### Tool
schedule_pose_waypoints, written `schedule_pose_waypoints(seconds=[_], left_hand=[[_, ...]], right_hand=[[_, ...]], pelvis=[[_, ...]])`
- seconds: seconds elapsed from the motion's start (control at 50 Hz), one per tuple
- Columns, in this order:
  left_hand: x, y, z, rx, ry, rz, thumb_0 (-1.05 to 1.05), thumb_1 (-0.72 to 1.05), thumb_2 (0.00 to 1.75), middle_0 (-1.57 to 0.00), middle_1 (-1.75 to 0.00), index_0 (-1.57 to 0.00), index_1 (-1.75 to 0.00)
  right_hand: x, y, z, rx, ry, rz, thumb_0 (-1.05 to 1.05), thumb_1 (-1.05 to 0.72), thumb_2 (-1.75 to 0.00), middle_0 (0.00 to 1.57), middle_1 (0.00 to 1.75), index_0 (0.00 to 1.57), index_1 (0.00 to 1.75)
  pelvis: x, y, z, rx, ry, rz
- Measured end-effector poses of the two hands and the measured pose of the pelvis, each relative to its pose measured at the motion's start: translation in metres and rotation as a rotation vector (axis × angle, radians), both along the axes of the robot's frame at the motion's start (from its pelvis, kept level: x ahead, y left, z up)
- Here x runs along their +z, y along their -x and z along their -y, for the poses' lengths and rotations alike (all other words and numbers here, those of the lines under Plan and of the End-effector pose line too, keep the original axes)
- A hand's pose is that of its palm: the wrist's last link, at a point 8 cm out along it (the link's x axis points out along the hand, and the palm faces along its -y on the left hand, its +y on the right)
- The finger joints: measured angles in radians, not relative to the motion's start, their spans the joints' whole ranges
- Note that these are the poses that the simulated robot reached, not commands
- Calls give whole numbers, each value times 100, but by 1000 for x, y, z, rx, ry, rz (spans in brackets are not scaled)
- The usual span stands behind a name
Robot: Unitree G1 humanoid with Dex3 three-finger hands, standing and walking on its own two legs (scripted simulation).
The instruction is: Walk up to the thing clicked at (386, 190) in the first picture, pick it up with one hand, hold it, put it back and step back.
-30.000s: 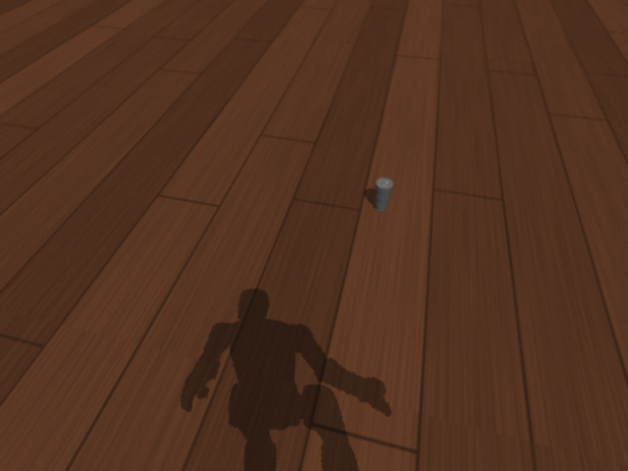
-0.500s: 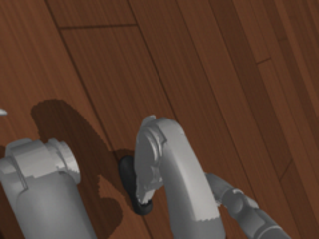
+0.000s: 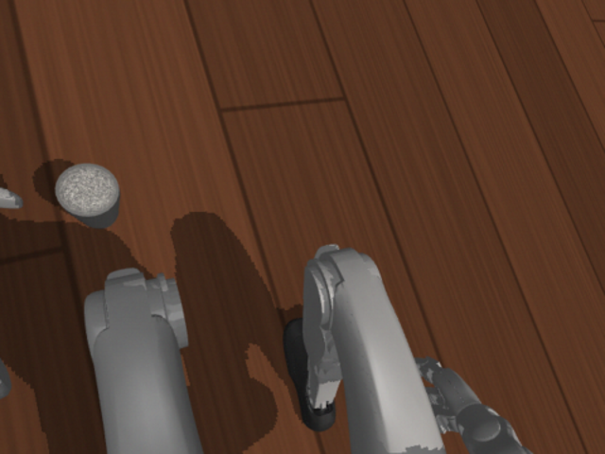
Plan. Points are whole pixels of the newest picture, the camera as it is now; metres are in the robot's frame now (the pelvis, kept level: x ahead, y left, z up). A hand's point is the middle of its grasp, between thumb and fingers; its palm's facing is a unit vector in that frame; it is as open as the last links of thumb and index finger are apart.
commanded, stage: home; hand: left
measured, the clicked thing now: (95, 203) +0.45 +0.25 -0.25
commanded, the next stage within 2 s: none
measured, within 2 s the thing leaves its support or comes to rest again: neither
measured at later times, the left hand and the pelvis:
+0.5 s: hand out of the picture +0.31 +0.31 +0.09, palm faces +0.25 -0.86 -0.45, open 17.3 cm; pelvis +0.03 -0.02 +0.18, yaw +9 degrees
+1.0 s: hand out of the picture +0.25 +0.24 +0.29, palm faces +0.31 -0.89 -0.33, open 17.4 cm; pelvis +0.09 +0.00 +0.36, yaw +13 degrees
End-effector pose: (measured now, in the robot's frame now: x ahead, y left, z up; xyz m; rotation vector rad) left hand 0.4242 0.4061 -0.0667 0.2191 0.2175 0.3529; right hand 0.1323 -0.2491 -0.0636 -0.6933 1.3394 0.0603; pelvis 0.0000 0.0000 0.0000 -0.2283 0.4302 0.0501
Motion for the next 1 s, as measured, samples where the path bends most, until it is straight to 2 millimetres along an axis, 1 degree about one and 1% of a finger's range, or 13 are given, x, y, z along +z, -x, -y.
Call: schedule_pose_waypoints(seconds=[0.08, 0.14, 0.2, 0.28, 0.34, 0.4, 0.52, 0.58, 0.62, 0.7, 0.82, 0.92, 1.0], left_hand=[[33, 22, -24, 71, -80, -70, -2, -52, 6, -7, -7, -8, -6], [57, 42, -31, 100, -132, -131, -2, -51, 7, -7, -6, -7, -6], [77, 63, -23, 93, -161, -202, -2, -52, 7, -6, -6, -6, -6], [98, 90, 3, 55, -159, -296, -2, -52, 7, -5, -6, -6, -6], [117, 109, 26, 35, -136, -352, -2, -52, 7, -6, -6, -6, -6], [140, 127, 43, 43, -105, -397, -2, -52, 7, -6, -6, -6, -6], [199, 151, 56, 116, -74, -448, -2, -52, 7, -6, -5, -6, -6], [226, 158, 63, 143, -56, -474, -2, -53, 6, -6, -5, -6, -6], [241, 162, 69, 152, -40, -494, -2, -54, 6, -6, -5, -6, -5], [269, 170, 87, 155, 4, -529, -1, -54, 6, -6, -5, -6, -5], [313, 185, 111, 166, 71, -555, -1, -52, 6, -6, -5, -6, -5], [353, 198, 123, 177, 97, -553, -1, -52, 7, -6, -5, -6, -6], [384, 208, 131, 170, 105, -542, -1, -52, 6, -6, -5, -6, -6]], right_hand=[[-2, 10, 4, -74, -36, -31, 0, -92, -91, 20, 30, 20, 30], [-1, 13, 5, -126, -69, -47, 1, -91, -90, 20, 30, 20, 30], [5, 8, 3, -169, -107, -37, 1, -91, -90, 20, 30, 20, 30], [27, -12, -1, -200, -154, 20, 1, -90, -90, 20, 30, 20, 30], [53, -35, -5, -204, -182, 90, 1, -90, -90, 20, 30, 20, 30], [85, -60, -9, -192, -201, 166, 1, -90, -90, 20, 30, 20, 30], [153, -108, -14, -155, -222, 315, 1, -90, -90, 20, 30, 20, 30], [185, -126, -15, -140, -230, 378, 1, -90, -90, 20, 30, 20, 30], [205, -134, -16, -134, -235, 411, 1, -90, -90, 20, 30, 20, 30], [241, -142, -18, -133, -245, 452, 1, -90, -90, 20, 30, 20, 30], [291, -140, -22, -154, -246, 487, 1, -90, -90, 20, 30, 20, 30], [327, -137, -29, -171, -249, 531, 1, -90, -90, 20, 30, 20, 30], [350, -139, -36, -183, -263, 587, 1, -90, -90, 20, 30, 20, 30]], pelvis=[[11, -2, 2, 13, -25, -46], [24, -5, 3, 24, -44, -85], [42, -7, 4, 35, -63, -117], [74, -8, 6, 44, -84, -142], [103, -11, 9, 51, -98, -148], [134, -16, 12, 61, -113, -146], [193, -33, 18, 86, -136, -121], [220, -42, 19, 98, -144, -97], [236, -47, 19, 104, -149, -78], [269, -57, 17, 117, -160, -37], [313, -73, 14, 133, -176, 36], [343, -83, 8, 148, -188, 104], [362, -90, 3, 155, -195, 153]])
